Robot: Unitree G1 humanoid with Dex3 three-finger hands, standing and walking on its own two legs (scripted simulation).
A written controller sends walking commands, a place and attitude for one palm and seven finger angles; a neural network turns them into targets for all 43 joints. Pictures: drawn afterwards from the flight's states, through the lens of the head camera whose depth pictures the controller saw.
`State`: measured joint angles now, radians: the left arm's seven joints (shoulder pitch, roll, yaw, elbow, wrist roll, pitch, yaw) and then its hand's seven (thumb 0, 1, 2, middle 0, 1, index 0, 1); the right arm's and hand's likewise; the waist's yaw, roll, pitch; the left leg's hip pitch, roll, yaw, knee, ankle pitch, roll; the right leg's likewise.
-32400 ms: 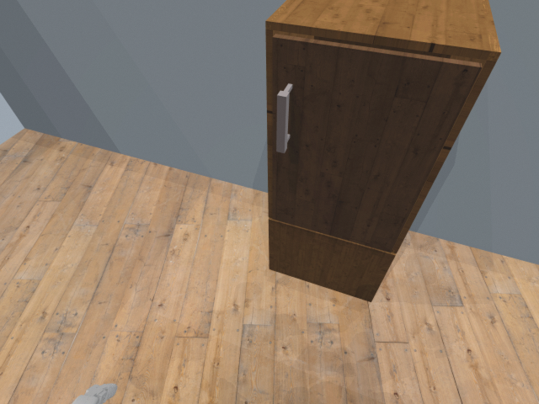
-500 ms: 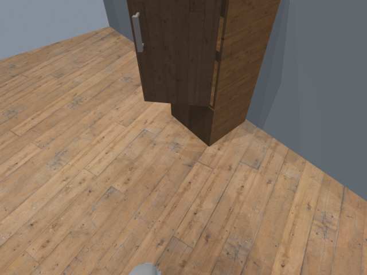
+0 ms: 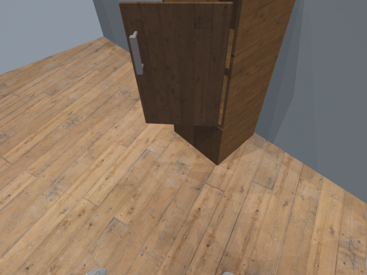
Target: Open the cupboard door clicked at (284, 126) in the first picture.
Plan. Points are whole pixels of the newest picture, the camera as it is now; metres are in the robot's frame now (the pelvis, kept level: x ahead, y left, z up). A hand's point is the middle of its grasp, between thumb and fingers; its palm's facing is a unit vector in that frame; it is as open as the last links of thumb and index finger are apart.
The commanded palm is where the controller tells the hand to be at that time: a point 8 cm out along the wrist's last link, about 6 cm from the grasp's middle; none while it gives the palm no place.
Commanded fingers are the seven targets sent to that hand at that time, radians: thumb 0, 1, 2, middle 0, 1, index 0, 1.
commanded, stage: take the last steps up to it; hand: left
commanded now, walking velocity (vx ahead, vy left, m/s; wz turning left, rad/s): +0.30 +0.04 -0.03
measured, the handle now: (137, 53) +0.88 +0.22 +0.04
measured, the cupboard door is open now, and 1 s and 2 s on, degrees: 42 42 42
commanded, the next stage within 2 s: come to a stop and stand still in 0.56 s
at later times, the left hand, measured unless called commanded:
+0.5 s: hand out of the picture +0.11 +0.21 -0.19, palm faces +0.11 -0.99 -0.13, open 7.4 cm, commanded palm none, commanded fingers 0.00 0.90 0.90 -0.20 -0.30 -0.20 -0.30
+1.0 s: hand (116, 189) +0.39 +0.25 -0.17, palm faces -0.05 -0.97 -0.22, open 7.4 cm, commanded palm none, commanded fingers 0.00 0.90 0.90 -0.20 -0.30 -0.20 -0.30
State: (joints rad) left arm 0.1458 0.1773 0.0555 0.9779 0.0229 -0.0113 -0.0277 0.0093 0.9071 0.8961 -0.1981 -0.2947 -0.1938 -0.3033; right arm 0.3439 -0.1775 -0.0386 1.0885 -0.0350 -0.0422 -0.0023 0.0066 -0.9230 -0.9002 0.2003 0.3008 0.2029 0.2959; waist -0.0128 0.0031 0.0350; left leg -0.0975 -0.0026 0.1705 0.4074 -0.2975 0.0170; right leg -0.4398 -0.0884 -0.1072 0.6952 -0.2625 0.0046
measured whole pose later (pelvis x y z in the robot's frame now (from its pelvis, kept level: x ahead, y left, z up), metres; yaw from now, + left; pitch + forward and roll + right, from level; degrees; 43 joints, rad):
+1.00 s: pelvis +0.30 +0.06 -0.01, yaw -2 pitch +0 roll +0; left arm 0.14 0.20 0.03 1.00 0.02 0.03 0.02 0.01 0.91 0.90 -0.20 -0.29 -0.20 -0.30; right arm 0.29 -0.13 -0.03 1.08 -0.01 0.02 -0.04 0.01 -0.91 -0.90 0.20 0.30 0.20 0.30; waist -0.05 -0.02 0.06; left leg -0.23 0.01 0.16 0.57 -0.35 0.04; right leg -0.32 -0.04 -0.05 0.59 -0.28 0.00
